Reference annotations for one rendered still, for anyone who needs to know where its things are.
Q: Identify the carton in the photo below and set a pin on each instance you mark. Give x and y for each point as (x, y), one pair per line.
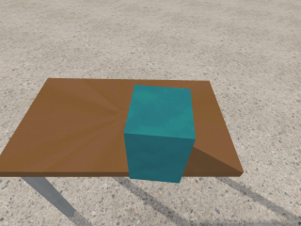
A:
(159, 133)

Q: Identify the table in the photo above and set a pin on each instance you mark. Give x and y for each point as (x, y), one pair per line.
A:
(75, 128)

